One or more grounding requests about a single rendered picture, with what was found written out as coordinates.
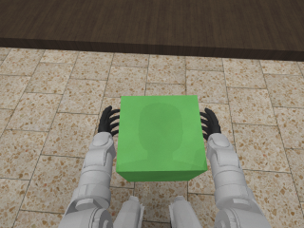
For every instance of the carton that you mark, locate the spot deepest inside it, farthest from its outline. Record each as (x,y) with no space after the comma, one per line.
(160,138)

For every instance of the left robot upper arm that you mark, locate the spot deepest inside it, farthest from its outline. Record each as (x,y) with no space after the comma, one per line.
(97,217)

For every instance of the robot left hand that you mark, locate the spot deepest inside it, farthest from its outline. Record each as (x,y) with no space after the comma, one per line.
(105,121)

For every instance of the robot left forearm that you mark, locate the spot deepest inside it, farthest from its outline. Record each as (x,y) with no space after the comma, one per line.
(94,184)

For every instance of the robot right hand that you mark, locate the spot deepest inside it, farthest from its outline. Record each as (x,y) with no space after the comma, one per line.
(212,123)

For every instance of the robot right shin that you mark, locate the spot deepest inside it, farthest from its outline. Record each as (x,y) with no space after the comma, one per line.
(179,198)

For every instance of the robot right forearm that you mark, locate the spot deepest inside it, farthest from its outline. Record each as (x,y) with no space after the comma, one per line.
(231,189)

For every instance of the right robot thigh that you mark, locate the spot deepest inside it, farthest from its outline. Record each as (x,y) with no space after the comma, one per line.
(182,215)

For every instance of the right robot upper arm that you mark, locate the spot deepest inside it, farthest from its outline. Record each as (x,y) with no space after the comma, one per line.
(230,217)

